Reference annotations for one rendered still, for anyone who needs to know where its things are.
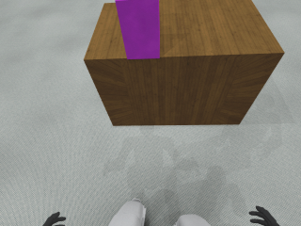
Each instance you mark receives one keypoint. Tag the pedestal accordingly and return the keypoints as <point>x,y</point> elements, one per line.
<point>215,58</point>

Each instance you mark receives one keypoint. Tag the robot left hand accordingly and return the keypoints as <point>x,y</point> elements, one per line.
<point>54,218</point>

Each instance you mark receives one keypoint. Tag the left robot shin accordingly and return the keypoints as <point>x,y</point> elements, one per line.
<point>136,200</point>

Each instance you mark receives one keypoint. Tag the robot right hand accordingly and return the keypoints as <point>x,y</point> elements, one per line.
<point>268,219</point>

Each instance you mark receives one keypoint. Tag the left robot thigh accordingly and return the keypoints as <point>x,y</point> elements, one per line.
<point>132,213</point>

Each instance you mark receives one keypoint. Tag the carton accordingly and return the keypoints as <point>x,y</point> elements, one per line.
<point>139,22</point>

